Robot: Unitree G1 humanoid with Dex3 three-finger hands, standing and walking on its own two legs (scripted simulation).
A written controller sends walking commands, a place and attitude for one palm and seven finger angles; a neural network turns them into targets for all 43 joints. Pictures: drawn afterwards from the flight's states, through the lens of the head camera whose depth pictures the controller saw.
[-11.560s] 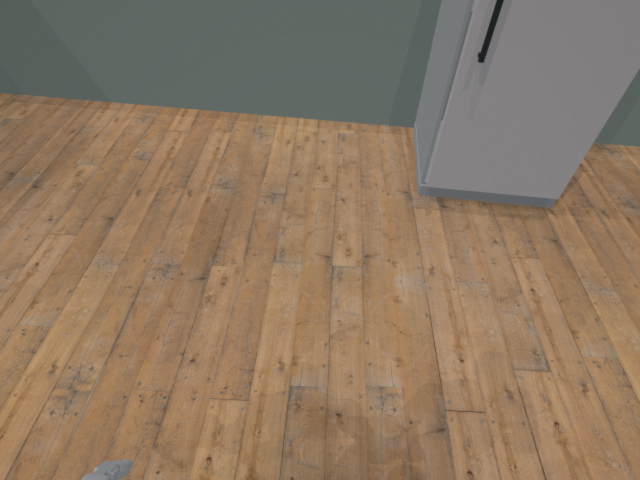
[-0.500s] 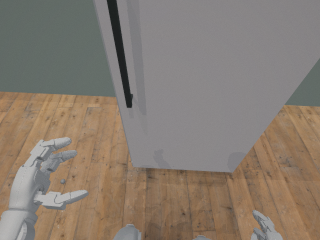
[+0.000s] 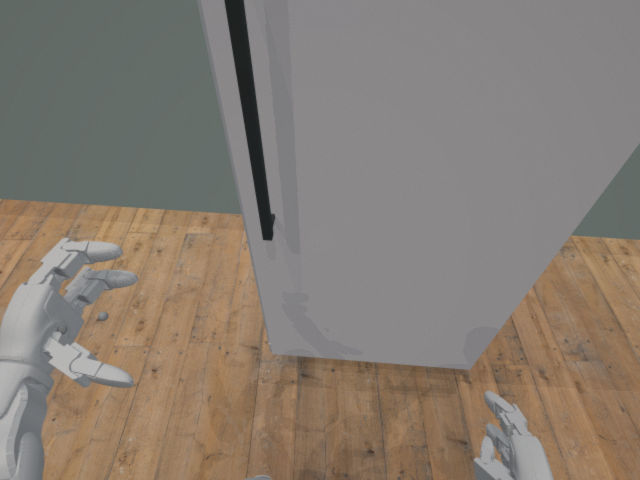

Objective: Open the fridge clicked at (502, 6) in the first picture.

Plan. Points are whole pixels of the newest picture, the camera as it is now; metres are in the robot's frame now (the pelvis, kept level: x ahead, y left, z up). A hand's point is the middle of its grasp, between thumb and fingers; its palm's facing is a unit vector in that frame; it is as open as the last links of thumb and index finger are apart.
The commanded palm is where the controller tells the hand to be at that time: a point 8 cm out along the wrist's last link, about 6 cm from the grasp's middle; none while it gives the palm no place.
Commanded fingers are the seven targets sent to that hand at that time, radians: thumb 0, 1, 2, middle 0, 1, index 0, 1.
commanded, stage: raise the hand to about handle height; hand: left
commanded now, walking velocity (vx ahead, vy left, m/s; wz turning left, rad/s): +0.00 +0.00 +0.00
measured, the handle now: (254, 115) +0.53 +0.14 +0.19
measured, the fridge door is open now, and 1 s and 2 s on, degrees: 0 0 0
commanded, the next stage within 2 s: move the hooked fingers beside the handle in 0.60 s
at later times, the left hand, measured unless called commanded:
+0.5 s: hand (103, 300) +0.27 +0.27 +0.11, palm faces +0.05 -1.00 -0.03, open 14.0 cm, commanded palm +0.24 +0.32 +0.11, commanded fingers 0.00 -0.50 0.30 -0.30 -1.20 -0.30 -1.20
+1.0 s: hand (128, 275) +0.31 +0.26 +0.11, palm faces +0.02 -1.00 -0.01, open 14.0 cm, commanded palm +0.28 +0.31 +0.11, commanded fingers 0.00 -0.50 0.30 -0.30 -1.20 -0.30 -1.20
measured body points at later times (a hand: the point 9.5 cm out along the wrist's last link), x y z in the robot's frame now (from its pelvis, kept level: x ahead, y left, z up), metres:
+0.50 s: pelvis +0.00 +0.00 +0.01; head +0.01 +0.00 +0.46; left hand +0.26 +0.32 +0.11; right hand +0.15 -0.25 -0.07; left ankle +0.03 +0.14 -0.71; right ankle +0.00 -0.13 -0.71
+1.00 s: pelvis -0.01 +0.00 +0.01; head +0.01 +0.00 +0.46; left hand +0.30 +0.31 +0.11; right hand +0.15 -0.25 -0.07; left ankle +0.03 +0.14 -0.71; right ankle +0.00 -0.13 -0.71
